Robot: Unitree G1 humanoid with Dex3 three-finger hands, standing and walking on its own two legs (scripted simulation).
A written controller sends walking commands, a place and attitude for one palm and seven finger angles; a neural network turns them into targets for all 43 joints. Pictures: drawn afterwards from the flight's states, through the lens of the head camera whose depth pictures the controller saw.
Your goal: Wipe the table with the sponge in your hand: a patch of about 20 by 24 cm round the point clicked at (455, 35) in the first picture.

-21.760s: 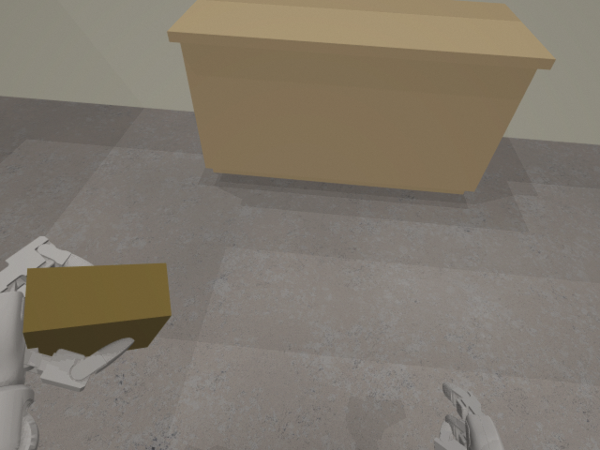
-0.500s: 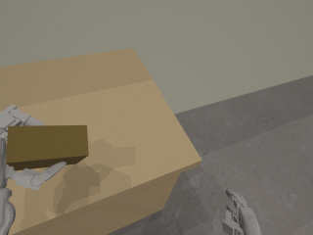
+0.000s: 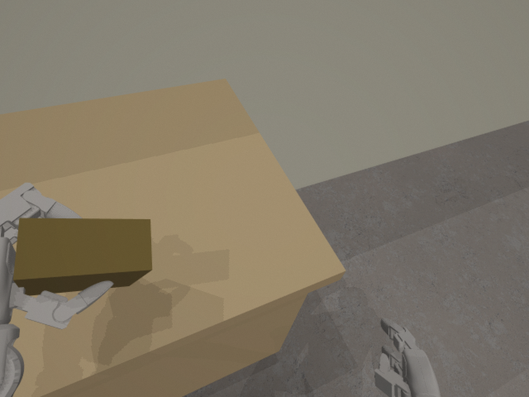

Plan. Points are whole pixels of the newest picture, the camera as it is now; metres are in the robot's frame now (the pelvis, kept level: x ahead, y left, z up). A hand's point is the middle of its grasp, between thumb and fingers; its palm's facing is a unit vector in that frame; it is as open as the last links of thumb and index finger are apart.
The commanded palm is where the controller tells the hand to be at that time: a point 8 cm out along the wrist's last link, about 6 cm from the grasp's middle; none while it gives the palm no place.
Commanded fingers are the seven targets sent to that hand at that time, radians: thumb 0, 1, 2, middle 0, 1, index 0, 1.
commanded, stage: look again from close up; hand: left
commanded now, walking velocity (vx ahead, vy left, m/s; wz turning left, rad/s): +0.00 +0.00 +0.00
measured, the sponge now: (103, 258) +0.23 +0.22 +0.13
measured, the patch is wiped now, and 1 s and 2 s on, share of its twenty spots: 0.00 0.00 0.00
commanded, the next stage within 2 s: shuffle to correct the standing spot in 0.24 s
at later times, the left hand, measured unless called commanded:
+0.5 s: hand (71, 258) +0.22 +0.24 +0.15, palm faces +0.37 -0.85 -0.37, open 9.8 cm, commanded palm +0.16 +0.27 +0.17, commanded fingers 0.00 0.10 1.30 -1.20 -1.60 -1.20 -1.60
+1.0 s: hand (142, 261) +0.22 +0.17 +0.16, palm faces +0.30 -0.86 -0.41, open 9.8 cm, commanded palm +0.16 +0.21 +0.17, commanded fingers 0.00 0.10 1.30 -1.20 -1.60 -1.20 -1.60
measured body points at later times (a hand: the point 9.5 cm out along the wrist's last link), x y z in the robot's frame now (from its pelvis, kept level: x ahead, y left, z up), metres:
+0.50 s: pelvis +0.00 -0.01 +0.00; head +0.03 +0.02 +0.45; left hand +0.19 +0.28 +0.17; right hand +0.18 -0.23 -0.07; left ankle +0.03 +0.07 -0.74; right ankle +0.00 -0.15 -0.74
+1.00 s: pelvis +0.00 -0.07 +0.00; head +0.04 -0.06 +0.44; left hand +0.20 +0.21 +0.18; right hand +0.17 -0.31 -0.08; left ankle +0.03 +0.06 -0.74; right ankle +0.00 -0.15 -0.74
